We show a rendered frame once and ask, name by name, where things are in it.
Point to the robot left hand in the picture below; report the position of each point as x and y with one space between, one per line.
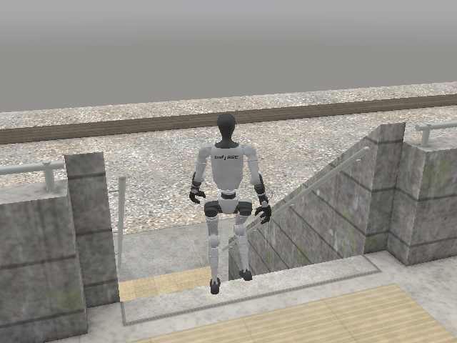
199 193

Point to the right robot foot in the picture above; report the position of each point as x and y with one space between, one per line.
246 275

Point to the robot torso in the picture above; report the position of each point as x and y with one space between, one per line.
227 170

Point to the right robot forearm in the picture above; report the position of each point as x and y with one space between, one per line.
261 193

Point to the right robot upper arm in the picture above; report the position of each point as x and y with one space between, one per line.
252 160

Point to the left robot forearm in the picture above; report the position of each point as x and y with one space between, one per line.
195 185

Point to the left robot upper arm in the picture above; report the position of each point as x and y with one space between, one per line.
204 152

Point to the robot right hand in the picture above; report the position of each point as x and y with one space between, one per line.
267 213

